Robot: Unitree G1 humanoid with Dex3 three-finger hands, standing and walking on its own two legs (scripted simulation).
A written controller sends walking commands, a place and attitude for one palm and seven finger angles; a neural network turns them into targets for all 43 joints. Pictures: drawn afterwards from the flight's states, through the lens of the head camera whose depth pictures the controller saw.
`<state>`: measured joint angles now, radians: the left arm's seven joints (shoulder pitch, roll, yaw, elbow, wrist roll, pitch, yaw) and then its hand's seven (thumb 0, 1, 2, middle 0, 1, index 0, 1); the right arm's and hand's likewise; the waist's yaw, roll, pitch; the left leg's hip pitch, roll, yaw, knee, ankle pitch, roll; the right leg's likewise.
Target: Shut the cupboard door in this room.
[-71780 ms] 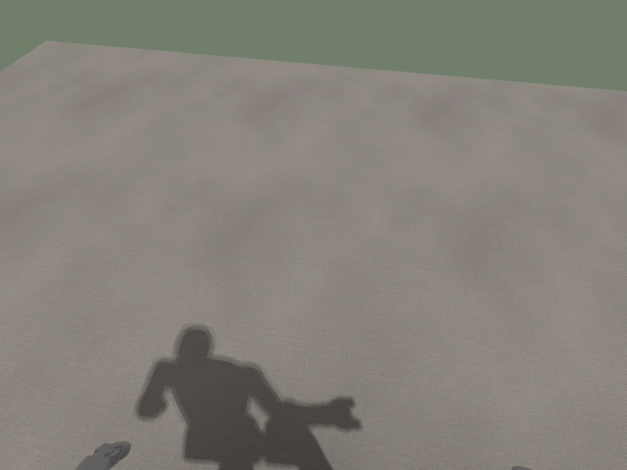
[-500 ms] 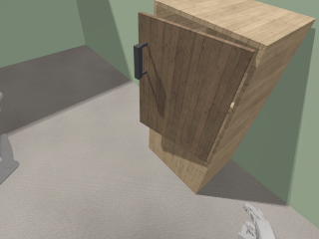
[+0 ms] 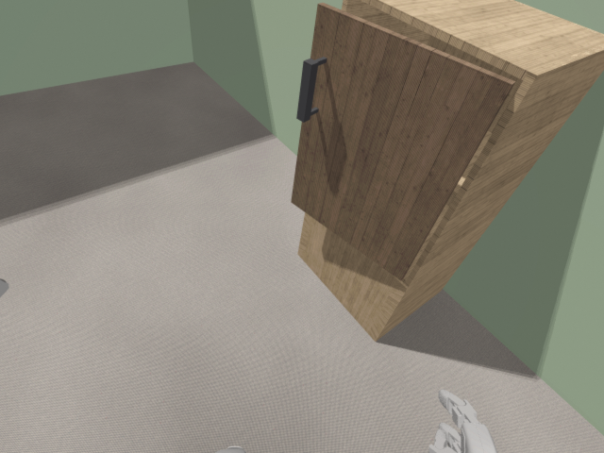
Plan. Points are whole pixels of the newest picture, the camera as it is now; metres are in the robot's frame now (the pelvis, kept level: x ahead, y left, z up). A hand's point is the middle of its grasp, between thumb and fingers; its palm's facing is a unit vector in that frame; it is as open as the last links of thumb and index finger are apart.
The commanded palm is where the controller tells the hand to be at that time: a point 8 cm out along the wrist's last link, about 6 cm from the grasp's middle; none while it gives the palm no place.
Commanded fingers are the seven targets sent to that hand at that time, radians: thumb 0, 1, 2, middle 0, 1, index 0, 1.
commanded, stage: stop stepping back and stand still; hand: left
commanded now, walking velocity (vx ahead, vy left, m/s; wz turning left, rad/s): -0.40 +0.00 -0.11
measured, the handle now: (312, 89) +0.88 +0.04 +0.06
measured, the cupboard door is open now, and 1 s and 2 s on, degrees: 11 11 11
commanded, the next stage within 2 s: let the arm hang, fingers relaxed in 1.18 s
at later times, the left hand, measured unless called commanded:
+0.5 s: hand out of the picture +0.12 +0.26 +0.19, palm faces +0.43 -0.80 -0.42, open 7.4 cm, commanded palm +0.05 +0.28 +0.19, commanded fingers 0.00 0.90 0.90 -0.20 -0.30 -0.20 -0.30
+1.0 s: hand out of the picture +0.12 +0.27 +0.18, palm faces +0.38 -0.82 -0.43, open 7.5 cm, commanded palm +0.06 +0.31 +0.19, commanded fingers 0.00 0.90 0.90 -0.20 -0.30 -0.20 -0.30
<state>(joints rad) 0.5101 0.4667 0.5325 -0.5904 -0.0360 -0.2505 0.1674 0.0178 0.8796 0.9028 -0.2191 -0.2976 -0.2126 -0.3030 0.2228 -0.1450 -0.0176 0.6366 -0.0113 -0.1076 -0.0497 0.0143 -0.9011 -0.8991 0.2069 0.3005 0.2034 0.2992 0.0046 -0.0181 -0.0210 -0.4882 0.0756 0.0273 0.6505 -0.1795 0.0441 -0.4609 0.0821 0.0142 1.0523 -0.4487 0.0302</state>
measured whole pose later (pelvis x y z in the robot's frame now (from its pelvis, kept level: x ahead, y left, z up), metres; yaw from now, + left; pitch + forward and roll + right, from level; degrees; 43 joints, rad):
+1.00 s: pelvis -0.11 +0.02 +0.01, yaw -6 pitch +0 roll +0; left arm 0.50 0.41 0.42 -0.43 -0.04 -0.17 0.17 0.02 0.89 0.90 -0.21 -0.30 -0.21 -0.30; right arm 0.21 -0.15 0.03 0.63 0.01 -0.11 -0.07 0.01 -0.90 -0.90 0.21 0.30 0.20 0.30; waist -0.02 -0.01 -0.04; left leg -0.28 0.06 0.08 0.58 -0.30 -0.01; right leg -0.24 0.01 -0.05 0.55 -0.31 -0.02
